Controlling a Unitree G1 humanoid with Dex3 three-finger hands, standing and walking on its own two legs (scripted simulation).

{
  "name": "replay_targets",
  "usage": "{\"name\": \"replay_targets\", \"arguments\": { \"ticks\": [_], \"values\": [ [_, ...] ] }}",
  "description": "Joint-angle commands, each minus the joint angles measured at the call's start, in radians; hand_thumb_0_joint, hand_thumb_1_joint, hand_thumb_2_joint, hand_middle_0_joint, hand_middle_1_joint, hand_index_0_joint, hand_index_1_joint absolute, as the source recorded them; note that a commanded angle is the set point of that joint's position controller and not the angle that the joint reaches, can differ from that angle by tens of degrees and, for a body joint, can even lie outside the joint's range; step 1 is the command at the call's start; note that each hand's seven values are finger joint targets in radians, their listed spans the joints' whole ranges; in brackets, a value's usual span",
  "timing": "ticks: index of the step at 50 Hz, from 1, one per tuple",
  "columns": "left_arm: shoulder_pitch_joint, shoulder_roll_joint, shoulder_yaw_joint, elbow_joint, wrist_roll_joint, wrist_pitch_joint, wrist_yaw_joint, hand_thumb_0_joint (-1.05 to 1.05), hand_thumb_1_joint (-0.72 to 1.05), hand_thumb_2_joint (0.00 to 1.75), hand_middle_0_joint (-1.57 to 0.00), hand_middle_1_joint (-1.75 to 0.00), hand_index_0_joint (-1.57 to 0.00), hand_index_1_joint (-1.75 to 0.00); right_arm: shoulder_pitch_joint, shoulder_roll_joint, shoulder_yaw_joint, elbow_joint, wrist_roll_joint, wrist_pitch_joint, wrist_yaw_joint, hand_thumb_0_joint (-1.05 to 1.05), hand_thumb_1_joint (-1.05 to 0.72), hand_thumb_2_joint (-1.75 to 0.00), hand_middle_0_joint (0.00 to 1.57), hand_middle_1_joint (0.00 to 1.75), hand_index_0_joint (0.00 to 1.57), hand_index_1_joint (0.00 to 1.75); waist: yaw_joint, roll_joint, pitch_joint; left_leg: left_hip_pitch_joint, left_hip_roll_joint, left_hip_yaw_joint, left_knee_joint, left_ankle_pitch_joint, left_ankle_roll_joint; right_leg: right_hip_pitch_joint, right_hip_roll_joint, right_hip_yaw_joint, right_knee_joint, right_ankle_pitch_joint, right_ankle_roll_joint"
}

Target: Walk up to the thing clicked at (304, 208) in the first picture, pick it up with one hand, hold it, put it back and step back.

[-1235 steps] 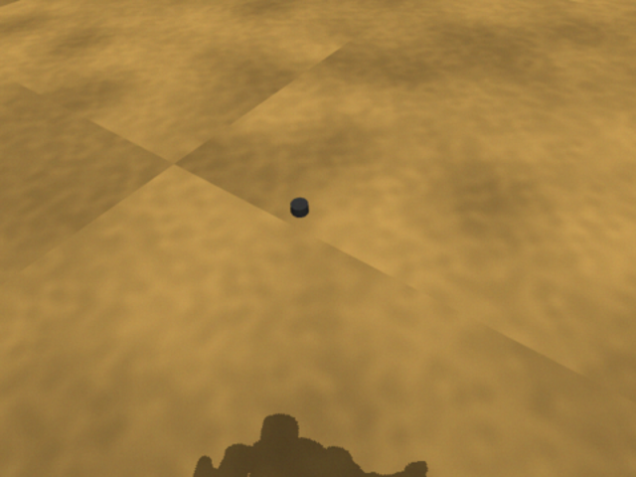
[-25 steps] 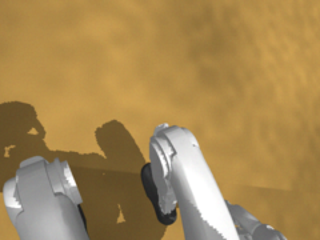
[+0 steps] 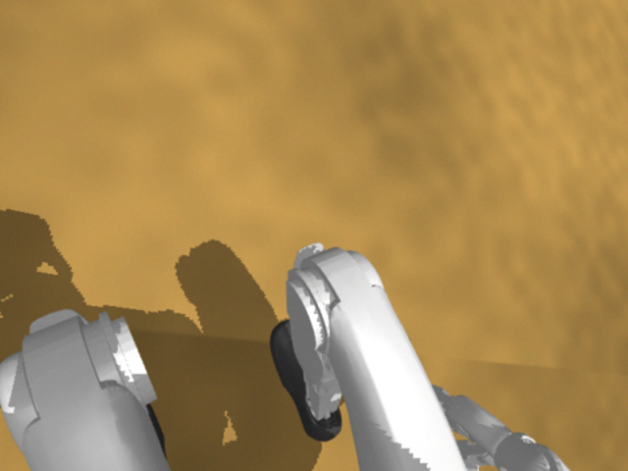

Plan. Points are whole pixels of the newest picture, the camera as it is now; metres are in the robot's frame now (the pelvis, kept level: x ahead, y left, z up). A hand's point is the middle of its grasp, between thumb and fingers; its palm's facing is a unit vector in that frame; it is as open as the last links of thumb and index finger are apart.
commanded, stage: open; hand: left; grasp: from above
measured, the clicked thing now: out of the picture +0.41 +0.34 -0.27
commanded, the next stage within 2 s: withdraw in 0.38 s
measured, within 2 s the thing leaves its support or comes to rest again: neither
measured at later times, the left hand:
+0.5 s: hand out of the picture +0.40 +0.33 -0.24, palm faces -0.41 -0.19 -0.89, open 13.9 cm
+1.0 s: hand out of the picture +0.39 +0.37 -0.08, palm faces -0.40 -0.10 -0.91, open 14.1 cm
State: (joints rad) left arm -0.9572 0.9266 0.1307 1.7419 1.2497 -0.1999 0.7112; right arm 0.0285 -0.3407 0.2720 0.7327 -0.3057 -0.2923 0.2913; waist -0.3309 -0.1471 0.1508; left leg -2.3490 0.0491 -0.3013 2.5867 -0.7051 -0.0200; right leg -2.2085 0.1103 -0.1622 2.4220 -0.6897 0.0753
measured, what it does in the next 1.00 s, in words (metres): stands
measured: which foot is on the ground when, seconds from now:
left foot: down 0.00-1.00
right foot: down 0.00-1.00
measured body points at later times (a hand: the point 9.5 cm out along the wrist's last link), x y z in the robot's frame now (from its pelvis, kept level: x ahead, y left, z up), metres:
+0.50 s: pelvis +0.00 +0.00 +0.00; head +0.25 +0.13 +0.35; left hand +0.42 +0.34 -0.19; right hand +0.09 -0.25 -0.06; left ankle +0.07 +0.13 -0.26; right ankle +0.11 -0.12 -0.26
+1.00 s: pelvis +0.00 -0.01 +0.05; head +0.20 +0.07 +0.44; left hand +0.41 +0.37 -0.03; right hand +0.14 -0.25 -0.07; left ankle +0.06 +0.13 -0.26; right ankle +0.11 -0.12 -0.26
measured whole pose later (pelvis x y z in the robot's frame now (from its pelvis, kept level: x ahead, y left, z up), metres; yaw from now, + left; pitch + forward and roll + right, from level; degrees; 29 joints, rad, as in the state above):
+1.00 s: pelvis +0.00 -0.01 +0.05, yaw +6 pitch +31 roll -9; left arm -0.82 0.71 -0.01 1.26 1.06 -0.05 0.30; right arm 0.10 -0.31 0.07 0.72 -0.13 -0.12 0.26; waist -0.16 0.04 -0.08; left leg -2.27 0.05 -0.18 2.38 -0.67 -0.01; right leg -2.16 0.07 -0.08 2.30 -0.70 0.06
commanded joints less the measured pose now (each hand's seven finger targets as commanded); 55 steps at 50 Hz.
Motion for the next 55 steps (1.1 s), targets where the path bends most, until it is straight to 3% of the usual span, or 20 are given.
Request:
{"name": "replay_targets", "arguments": {
  "ticks": [1, 3, 4, 5, 12, 21, 22, 25, 27, 29, 30, 34, 37, 38, 40, 41, 43, 48, 52, 55],
  "values": [
    [-0.196, 0.251, 0.028, -0.062, -0.033, 0.016, 0.017, 0.0, -0.4, 0.87, -0.17, -0.91, -0.18, -0.9, 0.16, -0.321, -0.094, -0.002, 0.02, -0.011, -0.004, 0.0, -0.89, -0.9, 0.2, 0.3, 0.2, 0.3, -0.034, 0.473, -0.588, 0.45, 0.022, 0.135, -0.257, 0.161, 0.024, 0.296, 0.019, -0.127, -0.209, 0.237, -0.085],
    [-0.183, 0.248, 0.036, -0.077, -0.041, 0.013, 0.002, 0.0, -0.43, 0.89, -0.15, -0.92, -0.15, -0.92, 0.168, -0.317, -0.1, 0.001, 0.023, -0.007, -0.008, 0.0, -0.89, -0.9, 0.2, 0.3, 0.2, 0.3, -0.019, 0.49, -0.615, 0.465, 0.022, 0.137, -0.266, 0.185, 0.021, 0.316, 0.022, -0.124, -0.212, 0.251, -0.088],
    [-0.216, 0.208, -0.003, -0.092, -0.049, 0.009, -0.014, 0.0, -0.45, 0.91, -0.14, -0.94, -0.14, -0.93, 0.158, -0.307, -0.095, -0.01, 0.025, -0.012, -0.005, 0.0, -0.89, -0.9, 0.2, 0.3, 0.2, 0.3, -0.034, 0.509, -0.602, 0.472, 0.021, 0.134, -0.267, 0.183, 0.019, 0.3, 0.018, -0.124, -0.201, 0.25, -0.09],
    [-0.216, 0.251, 0.029, -0.088, -0.052, 0.003, -0.018, 0.0, -0.47, 0.93, -0.11, -0.96, -0.12, -0.95, 0.174, -0.317, -0.095, 0.004, 0.02, -0.011, -0.006, 0.0, -0.89, -0.9, 0.2, 0.3, 0.2, 0.3, -0.042, 0.491, -0.598, 0.472, 0.023, 0.125, -0.27, 0.174, 0.021, 0.304, 0.017, -0.134, -0.207, 0.246, -0.086],
    [-0.21, 0.241, 0.006, -0.154, -0.046, -0.059, -0.051, 0.0, -0.52, 0.98, -0.07, -1.01, -0.07, -1.01, 0.189, -0.306, -0.08, 0.002, 0.02, 0.008, -0.013, 0.0, -0.89, -0.9, 0.2, 0.3, 0.2, 0.3, -0.044, 0.519, -0.635, 0.516, 0.023, 0.129, -0.26, 0.242, 0.016, 0.353, 0.019, -0.136, -0.207, 0.305, -0.085],
    [-0.178, 0.261, 0.04, -0.13, -0.004, -0.077, 0.013, 0.0, -0.48, 0.96, -0.06, -1.02, -0.08, -1.0, 0.184, -0.313, -0.078, 0.008, 0.008, 0.032, -0.019, 0.0, -0.88, -0.89, 0.2, 0.3, 0.2, 0.3, -0.029, 0.501, -0.625, 0.488, 0.026, 0.137, -0.255, 0.225, 0.02, 0.347, 0.028, -0.133, -0.218, 0.299, -0.084],
    [-0.193, 0.231, 0.005, -0.114, 0.0, -0.072, 0.015, 0.0, -0.48, 0.96, -0.06, -1.02, -0.07, -1.0, 0.156, -0.309, -0.077, -0.002, 0.01, 0.029, -0.019, 0.0, -0.88, -0.9, 0.2, 0.3, 0.2, 0.3, -0.035, 0.505, -0.594, 0.474, 0.027, 0.136, -0.261, 0.196, 0.018, 0.322, 0.028, -0.128, -0.217, 0.267, -0.089],
    [-0.204, 0.231, -0.006, -0.104, -0.001, -0.054, 0.027, 0.0, -0.46, 0.94, -0.06, -1.01, -0.09, -0.98, 0.156, -0.319, -0.083, -0.005, 0.006, 0.023, -0.02, 0.0, -0.89, -0.89, 0.2, 0.3, 0.2, 0.3, -0.043, 0.469, -0.557, 0.448, 0.024, 0.133, -0.265, 0.134, 0.023, 0.286, 0.024, -0.136, -0.229, 0.206, -0.087],
    [-0.215, 0.277, 0.028, -0.141, -0.001, -0.039, 0.036, 0.0, -0.47, 0.95, -0.06, -1.0, -0.08, -0.98, 0.166, -0.329, -0.091, -0.018, 0.013, 0.022, -0.025, 0.0, -0.89, -0.9, 0.2, 0.3, 0.2, 0.3, -0.028, 0.492, -0.613, 0.476, 0.023, 0.137, -0.281, 0.154, 0.021, 0.316, 0.029, -0.126, -0.236, 0.223, -0.09],
    [-0.201, 0.259, 0.028, -0.193, -0.006, -0.028, 0.034, 0.0, -0.47, 0.95, -0.06, -1.0, -0.08, -0.98, 0.165, -0.308, -0.091, -0.01, 0.017, 0.017, -0.02, 0.0, -0.89, -0.9, 0.2, 0.3, 0.2, 0.3, -0.003, 0.547, -0.657, 0.513, 0.024, 0.135, -0.285, 0.184, 0.016, 0.315, 0.025, -0.127, -0.219, 0.244, -0.094],
    [-0.197, 0.298, 0.065, -0.204, -0.007, -0.021, 0.035, 0.0, -0.49, 0.96, -0.07, -0.99, -0.08, -0.98, 0.17, -0.316, -0.102, -0.011, 0.015, 0.017, -0.019, 0.0, -0.9, -0.9, 0.2, 0.3, 0.2, 0.3, -0.006, 0.537, -0.673, 0.515, 0.027, 0.137, -0.279, 0.192, 0.017, 0.334, 0.026, -0.124, -0.216, 0.259, -0.091],
    [-0.187, 0.288, 0.097, -0.433, -0.029, 0.014, -0.012, 0.0, -0.5, 0.97, -0.07, -0.98, -0.08, -0.97, 0.156, -0.291, -0.149, -0.023, 0.048, 0.026, -0.011, 0.0, -0.9, -0.9, 0.2, 0.3, 0.2, 0.3, 0.071, 0.712, -0.845, 0.627, 0.019, 0.149, -0.317, 0.25, -0.003, 0.303, 0.008, -0.114, -0.19, 0.291, -0.106],
    [-0.114, 0.173, 0.048, -0.484, -0.055, 0.059, -0.076, 0.0, -0.5, 0.97, -0.07, -0.98, -0.07, -0.97, 0.175, -0.27, -0.199, -0.005, 0.074, 0.045, 0.001, 0.0, -0.89, -0.9, 0.2, 0.3, 0.2, 0.3, 0.095, 0.711, -0.828, 0.614, 0.014, 0.163, -0.353, 0.228, -0.006, 0.235, 0.006, -0.1, -0.201, 0.27, -0.112],
    [-0.11, 0.182, 0.069, -0.564, -0.067, 0.073, -0.097, 0.0, -0.5, 0.97, -0.07, -0.98, -0.07, -0.97, 0.181, -0.273, -0.219, -0.013, 0.089, 0.055, -0.001, 0.0, -0.89, -0.9, 0.2, 0.3, 0.2, 0.3, 0.123, 0.732, -0.875, 0.642, 0.011, 0.171, -0.372, 0.251, -0.007, 0.243, 0.005, -0.089, -0.217, 0.279, -0.114],
    [-0.064, 0.096, 0.023, -0.617, -0.102, 0.111, -0.157, 0.0, -0.51, 0.98, -0.07, -0.98, -0.07, -0.98, 0.192, -0.26, -0.255, -0.009, 0.126, 0.087, -0.003, 0.0, -0.9, -0.9, 0.2, 0.3, 0.2, 0.3, 0.149, 0.724, -0.909, 0.647, 0.005, 0.186, -0.409, 0.25, -0.005, 0.236, -0.001, -0.068, -0.245, 0.272, -0.117],
    [-0.055, 0.044, -0.028, -0.639, -0.107, 0.126, -0.194, 0.0, -0.51, 0.98, -0.07, -0.98, -0.07, -0.98, 0.205, -0.247, -0.265, -0.005, 0.142, 0.101, -0.001, 0.0, -0.9, -0.9, 0.2, 0.3, 0.2, 0.3, 0.152, 0.695, -0.9, 0.626, 0.002, 0.194, -0.422, 0.232, 0.001, 0.234, -0.001, -0.056, -0.262, 0.255, -0.119],
    [-0.078, -0.025, -0.087, -0.636, -0.13, 0.155, -0.27, 0.0, -0.51, 0.99, -0.07, -0.99, -0.07, -0.98, 0.243, -0.238, -0.286, -0.002, 0.174, 0.132, -0.008, 0.0, -0.9, -0.9, 0.2, 0.3, 0.2, 0.3, 0.112, 0.542, -0.827, 0.546, 0.002, 0.202, -0.428, 0.187, 0.026, 0.256, 0.005, -0.034, -0.323, 0.238, -0.111],
    [-0.132, -0.105, -0.163, -0.594, -0.216, 0.137, -0.434, 0.0, -0.52, 1.0, -0.07, -1.01, -0.07, -1.01, 0.29, -0.215, -0.298, -0.031, 0.2, 0.183, -0.055, 0.0, -0.9, -0.9, 0.2, 0.3, 0.2, 0.3, 0.066, 0.25, -0.688, 0.42, -0.016, 0.203, -0.443, 0.121, 0.059, 0.351, -0.001, 0.005, -0.423, 0.16, -0.099],
    [-0.156, -0.027, -0.142, -0.532, -0.197, 0.076, -0.506, 0.0, -0.52, 1.01, -0.07, -1.02, -0.07, -1.02, 0.277, -0.204, -0.281, -0.059, 0.208, 0.207, -0.105, 0.0, -0.9, -0.9, 0.2, 0.3, 0.2, 0.3, 0.095, 0.153, -0.656, 0.362, -0.028, 0.222, -0.432, 0.092, 0.058, 0.394, -0.012, 0.036, -0.458, 0.073, -0.105],
    [-0.206, 0.051, -0.098, -0.528, -0.153, 0.006, -0.498, 0.0, -0.53, 1.02, -0.07, -1.02, -0.07, -1.02, 0.253, -0.185, -0.252, -0.074, 0.199, 0.224, -0.132, 0.0, -0.9, -0.9, 0.2, 0.3, 0.2, 0.3, 0.111, 0.161, -0.689, 0.348, -0.031, 0.235, -0.405, 0.091, 0.055, 0.411, -0.017, 0.055, -0.441, 0.06, -0.104]
  ]
}}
